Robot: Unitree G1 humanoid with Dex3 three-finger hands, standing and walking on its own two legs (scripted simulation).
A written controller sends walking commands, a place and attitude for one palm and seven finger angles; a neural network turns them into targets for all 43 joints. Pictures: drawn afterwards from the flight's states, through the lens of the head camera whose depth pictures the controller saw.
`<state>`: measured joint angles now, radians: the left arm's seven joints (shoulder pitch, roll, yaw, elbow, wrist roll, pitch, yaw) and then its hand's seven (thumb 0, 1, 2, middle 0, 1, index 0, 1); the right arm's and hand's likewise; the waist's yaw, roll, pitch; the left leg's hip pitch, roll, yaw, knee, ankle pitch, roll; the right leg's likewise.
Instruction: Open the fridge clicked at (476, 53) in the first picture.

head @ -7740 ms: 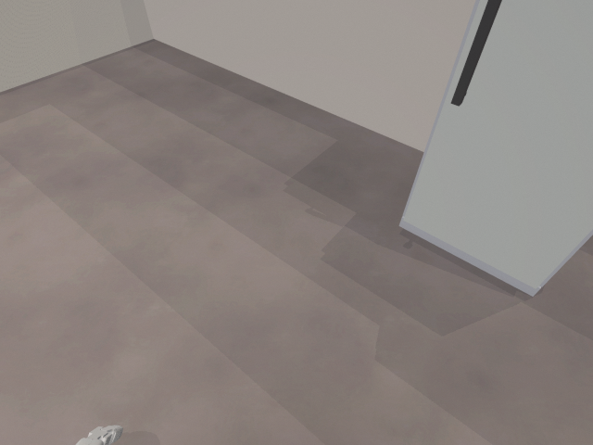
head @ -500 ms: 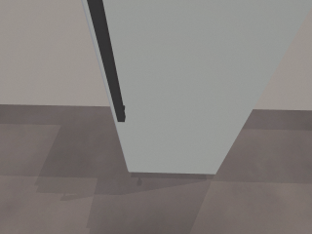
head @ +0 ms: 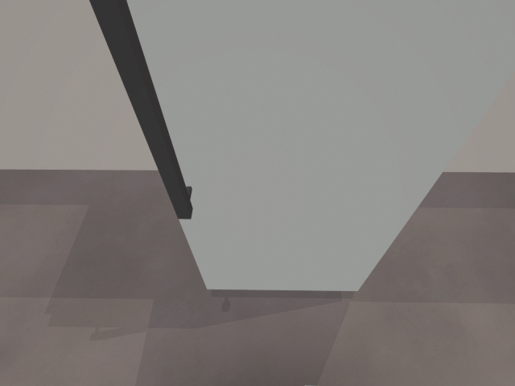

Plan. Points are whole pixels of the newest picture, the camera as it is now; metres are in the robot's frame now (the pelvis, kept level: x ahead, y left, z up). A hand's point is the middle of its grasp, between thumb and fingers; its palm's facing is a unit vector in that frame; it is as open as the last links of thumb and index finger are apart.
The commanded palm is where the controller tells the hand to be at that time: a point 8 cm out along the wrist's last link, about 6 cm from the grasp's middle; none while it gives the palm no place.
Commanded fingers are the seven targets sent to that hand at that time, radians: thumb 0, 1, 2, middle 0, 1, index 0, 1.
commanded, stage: come to a stop and stand still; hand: left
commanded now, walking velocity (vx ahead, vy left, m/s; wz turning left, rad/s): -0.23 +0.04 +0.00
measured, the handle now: (160, 123) +0.45 +0.17 +0.16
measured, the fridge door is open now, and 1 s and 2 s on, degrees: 0 0 0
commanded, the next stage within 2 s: none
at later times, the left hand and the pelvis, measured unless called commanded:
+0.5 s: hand out of the picture +0.01 +0.21 -0.16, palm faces +0.07 -0.97 -0.21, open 7.4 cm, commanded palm none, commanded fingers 0.00 0.90 0.90 -0.20 -0.30 -0.20 -0.30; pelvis -0.01 +0.03 +0.00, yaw +0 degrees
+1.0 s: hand out of the picture -0.05 +0.27 -0.15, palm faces +0.00 -0.96 -0.30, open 7.4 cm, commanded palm none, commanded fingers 0.00 0.90 0.90 -0.20 -0.30 -0.20 -0.30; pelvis -0.07 +0.05 +0.01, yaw -1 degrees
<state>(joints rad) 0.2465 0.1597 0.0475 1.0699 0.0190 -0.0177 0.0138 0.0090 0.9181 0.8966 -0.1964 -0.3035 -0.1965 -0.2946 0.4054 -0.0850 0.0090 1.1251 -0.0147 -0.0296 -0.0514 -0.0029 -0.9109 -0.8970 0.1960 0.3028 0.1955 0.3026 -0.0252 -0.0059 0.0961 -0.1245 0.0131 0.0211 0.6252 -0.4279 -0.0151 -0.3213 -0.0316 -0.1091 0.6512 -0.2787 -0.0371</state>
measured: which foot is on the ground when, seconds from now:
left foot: down 0.00-0.00, up 0.02-0.36, down 0.38-1.00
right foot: down 0.00-1.00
